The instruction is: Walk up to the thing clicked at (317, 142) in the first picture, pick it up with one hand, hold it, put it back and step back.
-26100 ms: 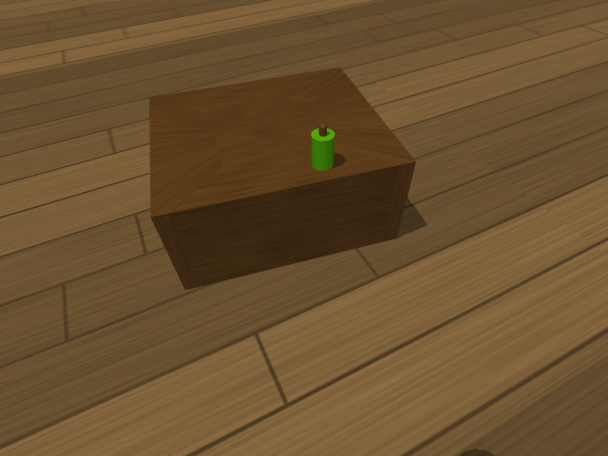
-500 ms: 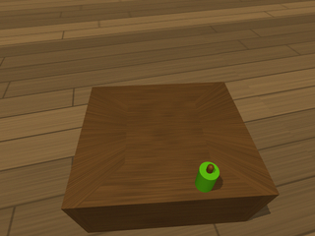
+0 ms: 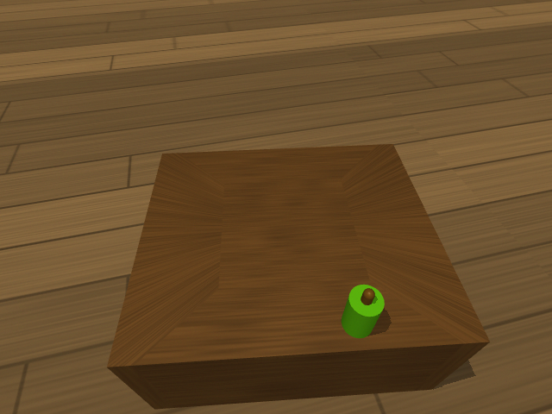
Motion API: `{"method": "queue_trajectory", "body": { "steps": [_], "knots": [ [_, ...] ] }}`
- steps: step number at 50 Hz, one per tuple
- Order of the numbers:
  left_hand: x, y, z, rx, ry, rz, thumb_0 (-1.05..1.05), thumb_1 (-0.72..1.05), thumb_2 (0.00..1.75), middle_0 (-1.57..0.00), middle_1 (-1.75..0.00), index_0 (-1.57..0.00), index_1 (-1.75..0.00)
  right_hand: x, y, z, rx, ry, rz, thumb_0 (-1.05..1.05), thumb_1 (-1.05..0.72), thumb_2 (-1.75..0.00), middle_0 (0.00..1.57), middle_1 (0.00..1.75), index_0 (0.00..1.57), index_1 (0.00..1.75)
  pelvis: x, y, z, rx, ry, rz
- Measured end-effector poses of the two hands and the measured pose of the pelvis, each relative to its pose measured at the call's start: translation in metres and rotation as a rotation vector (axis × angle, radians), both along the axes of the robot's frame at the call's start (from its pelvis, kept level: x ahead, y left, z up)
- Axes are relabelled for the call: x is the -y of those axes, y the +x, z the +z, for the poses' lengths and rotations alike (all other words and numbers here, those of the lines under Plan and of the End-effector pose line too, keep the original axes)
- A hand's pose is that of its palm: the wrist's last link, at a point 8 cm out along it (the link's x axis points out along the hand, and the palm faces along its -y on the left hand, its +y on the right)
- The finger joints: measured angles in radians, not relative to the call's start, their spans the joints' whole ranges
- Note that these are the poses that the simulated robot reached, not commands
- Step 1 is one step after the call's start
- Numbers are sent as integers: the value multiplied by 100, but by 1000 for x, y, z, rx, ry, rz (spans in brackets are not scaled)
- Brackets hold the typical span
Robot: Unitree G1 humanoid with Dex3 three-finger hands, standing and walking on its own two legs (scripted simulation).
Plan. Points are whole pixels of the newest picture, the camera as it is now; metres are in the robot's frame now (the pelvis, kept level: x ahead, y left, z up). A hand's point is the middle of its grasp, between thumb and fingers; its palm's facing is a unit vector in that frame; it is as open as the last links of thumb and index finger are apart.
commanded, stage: stand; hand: right
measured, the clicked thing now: (363, 308) +0.42 -0.19 -0.28
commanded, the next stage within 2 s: step back in 0.18 s
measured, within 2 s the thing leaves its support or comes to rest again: neither
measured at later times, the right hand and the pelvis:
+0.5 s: hand out of the picture +0.07 -0.30 -0.18, palm faces -0.01 +0.93 -0.37, open 7.4 cm; pelvis -0.06 -0.03 -0.02, yaw +0 degrees
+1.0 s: hand out of the picture -0.04 -0.26 -0.15, palm faces -0.11 +0.90 -0.42, open 7.4 cm; pelvis -0.16 +0.00 -0.02, yaw +3 degrees
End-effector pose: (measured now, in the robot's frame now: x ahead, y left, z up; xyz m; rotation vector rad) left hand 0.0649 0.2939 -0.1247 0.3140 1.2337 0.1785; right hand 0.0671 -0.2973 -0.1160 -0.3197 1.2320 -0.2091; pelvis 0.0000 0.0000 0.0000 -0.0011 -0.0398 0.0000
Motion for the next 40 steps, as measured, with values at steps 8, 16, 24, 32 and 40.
{"method": "queue_trajectory", "body": {
  "steps": [8, 16, 24, 32, 40],
  "knots": [
    [0, -3, 0, -1, 3, 1, 1, 90, 90, -20, -30, -20, -30, 1, -2, 0, 0, 1, -1, 0, -90, -89, 21, 30, 20, 30, 1, -2, 0, 2, 0, 1],
    [-8, -10, -3, 10, 41, 27, 1, 90, 90, -21, -30, -20, -30, 12, -5, -5, 4, -5, -2, 0, -90, -89, 21, 30, 20, 30, 8, -25, -8, -6, 5, -4],
    [5, -53, -2, -16, 106, 25, 0, 90, 90, -20, -30, -20, -30, 47, -7, -25, 46, -16, 9, 0, -90, -89, 21, 30, 20, 30, 33, -55, -25, -3, 5, -3],
    [17, -77, 8, 7, 94, 45, 1, 90, 90, -21, -30, -20, -30, 45, -39, -27, -12, -21, 64, 0, -90, -89, 21, 30, 20, 30, 31, -79, -17, -24, 14, 28],
    [-3, -88, -10, 124, 61, 61, 1, 90, 90, -21, -30, -20, -30, 24, -73, -27, -49, -57, 143, 1, -90, -89, 21, 30, 20, 30, 14, -115, -30, -16, -5, 95]
  ]
}}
